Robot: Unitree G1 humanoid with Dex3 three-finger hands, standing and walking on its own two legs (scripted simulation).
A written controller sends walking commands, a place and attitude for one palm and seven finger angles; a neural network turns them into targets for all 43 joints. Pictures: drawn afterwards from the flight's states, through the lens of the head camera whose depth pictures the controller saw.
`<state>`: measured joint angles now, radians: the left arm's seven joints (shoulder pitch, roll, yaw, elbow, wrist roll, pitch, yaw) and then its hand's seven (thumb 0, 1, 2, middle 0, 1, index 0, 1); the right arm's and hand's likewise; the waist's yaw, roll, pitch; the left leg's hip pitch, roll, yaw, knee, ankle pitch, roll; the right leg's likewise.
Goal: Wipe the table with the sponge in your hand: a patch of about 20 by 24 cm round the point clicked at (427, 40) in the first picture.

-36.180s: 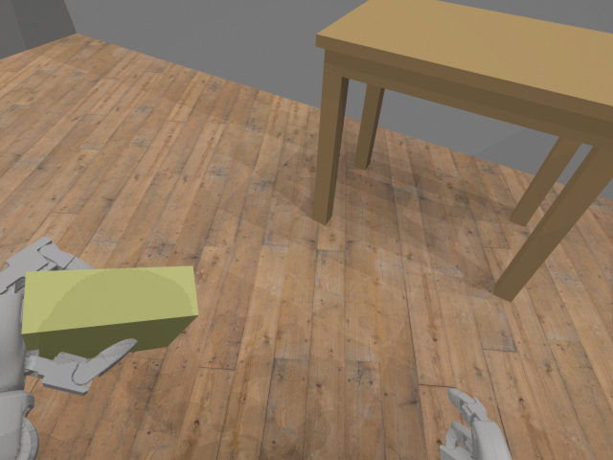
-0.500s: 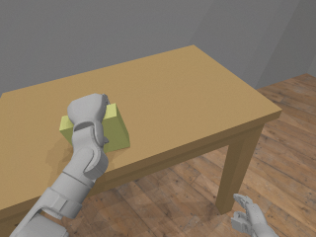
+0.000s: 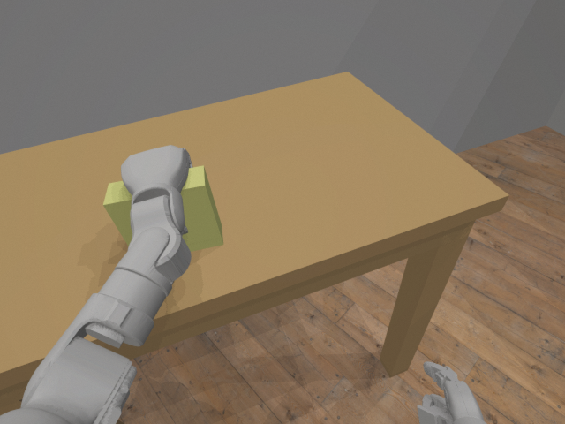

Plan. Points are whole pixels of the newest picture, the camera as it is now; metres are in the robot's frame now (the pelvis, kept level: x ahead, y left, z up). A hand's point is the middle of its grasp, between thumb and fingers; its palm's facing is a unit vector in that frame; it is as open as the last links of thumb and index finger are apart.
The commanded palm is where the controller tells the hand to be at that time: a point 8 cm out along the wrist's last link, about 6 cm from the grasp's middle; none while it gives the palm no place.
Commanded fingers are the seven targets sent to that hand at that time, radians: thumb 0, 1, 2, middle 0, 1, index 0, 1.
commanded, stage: wipe forward along the third lane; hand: left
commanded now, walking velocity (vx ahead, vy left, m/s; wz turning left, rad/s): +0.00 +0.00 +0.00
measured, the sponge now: (174, 225) +0.38 +0.22 +0.09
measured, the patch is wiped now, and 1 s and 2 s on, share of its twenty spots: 0.75 0.90 0.90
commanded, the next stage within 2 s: wipe back along the third lane in 0.74 s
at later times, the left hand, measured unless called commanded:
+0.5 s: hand (164, 181) +0.42 +0.24 +0.15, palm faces +0.00 -0.01 -1.00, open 9.5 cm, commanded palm +0.40 +0.25 +0.17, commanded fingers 0.00 0.10 1.30 -1.20 -1.60 -1.20 -1.60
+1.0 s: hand (158, 167) +0.46 +0.27 +0.14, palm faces -0.04 +0.03 -1.00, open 9.5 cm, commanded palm +0.42 +0.26 +0.17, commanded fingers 0.00 0.10 1.30 -1.20 -1.60 -1.20 -1.60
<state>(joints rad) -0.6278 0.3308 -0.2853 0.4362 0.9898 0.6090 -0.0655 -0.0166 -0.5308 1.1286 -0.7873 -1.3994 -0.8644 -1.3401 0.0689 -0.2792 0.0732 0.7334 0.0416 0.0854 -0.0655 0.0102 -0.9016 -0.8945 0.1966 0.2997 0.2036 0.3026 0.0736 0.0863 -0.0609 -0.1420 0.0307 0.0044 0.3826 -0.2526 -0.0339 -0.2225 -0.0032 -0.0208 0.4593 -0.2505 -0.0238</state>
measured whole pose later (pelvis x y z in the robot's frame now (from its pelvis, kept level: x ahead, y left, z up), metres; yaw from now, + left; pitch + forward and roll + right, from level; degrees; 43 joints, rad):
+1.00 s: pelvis +0.01 +0.02 +0.00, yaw -1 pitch +7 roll +0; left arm -0.89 0.46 -0.13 0.94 1.03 0.33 0.03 -0.01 -0.55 1.14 -0.80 -1.37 -0.84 -1.40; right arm 0.28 -0.31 0.00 0.80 0.04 0.06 -0.07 0.01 -0.90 -0.89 0.20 0.30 0.20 0.30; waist -0.02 0.07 -0.08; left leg -0.23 0.03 0.03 0.36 -0.25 -0.01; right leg -0.29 0.00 0.01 0.37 -0.20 0.00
